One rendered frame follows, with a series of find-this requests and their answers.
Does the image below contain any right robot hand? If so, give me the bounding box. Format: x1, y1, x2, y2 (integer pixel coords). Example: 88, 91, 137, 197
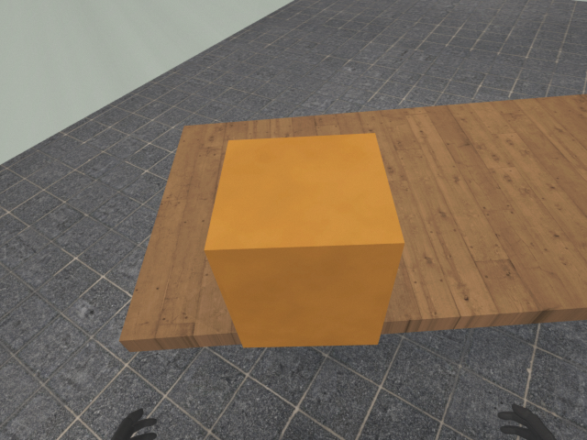
497, 404, 557, 440

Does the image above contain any carton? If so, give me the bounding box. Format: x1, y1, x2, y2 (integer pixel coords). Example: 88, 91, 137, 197
205, 133, 404, 347

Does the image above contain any table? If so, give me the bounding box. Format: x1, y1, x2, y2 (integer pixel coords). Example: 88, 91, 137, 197
119, 94, 587, 352

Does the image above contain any left robot hand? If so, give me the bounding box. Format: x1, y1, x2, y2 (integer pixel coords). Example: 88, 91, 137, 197
111, 409, 157, 440

